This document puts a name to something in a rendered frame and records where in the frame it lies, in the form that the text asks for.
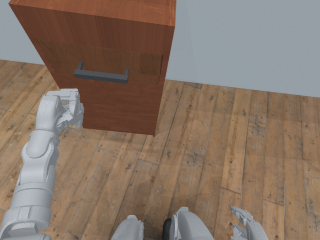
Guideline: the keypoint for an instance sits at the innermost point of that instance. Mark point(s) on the drawer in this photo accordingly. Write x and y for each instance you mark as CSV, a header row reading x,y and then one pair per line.
x,y
65,58

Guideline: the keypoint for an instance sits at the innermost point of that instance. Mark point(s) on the right robot hand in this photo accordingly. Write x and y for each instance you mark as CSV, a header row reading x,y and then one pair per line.
x,y
253,231

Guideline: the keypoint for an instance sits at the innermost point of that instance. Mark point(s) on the robot left shin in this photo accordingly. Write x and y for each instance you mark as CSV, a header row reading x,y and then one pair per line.
x,y
131,217

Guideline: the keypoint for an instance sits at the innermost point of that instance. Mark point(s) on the handle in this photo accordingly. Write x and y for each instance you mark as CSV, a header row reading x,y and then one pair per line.
x,y
101,76

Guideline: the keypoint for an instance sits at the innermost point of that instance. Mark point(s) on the robot shin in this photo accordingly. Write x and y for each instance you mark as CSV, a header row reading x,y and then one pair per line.
x,y
182,209
131,217

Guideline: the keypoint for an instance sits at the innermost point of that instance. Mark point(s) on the left robot hand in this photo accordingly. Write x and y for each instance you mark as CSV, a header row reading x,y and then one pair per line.
x,y
50,110

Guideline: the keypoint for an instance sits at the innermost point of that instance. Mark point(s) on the robot left forearm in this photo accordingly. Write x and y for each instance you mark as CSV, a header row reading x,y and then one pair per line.
x,y
29,211

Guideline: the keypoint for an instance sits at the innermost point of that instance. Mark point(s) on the cabinet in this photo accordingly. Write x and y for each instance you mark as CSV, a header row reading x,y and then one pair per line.
x,y
145,26

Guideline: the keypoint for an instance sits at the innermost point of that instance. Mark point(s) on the robot right shin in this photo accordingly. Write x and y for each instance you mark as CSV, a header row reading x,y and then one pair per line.
x,y
182,209

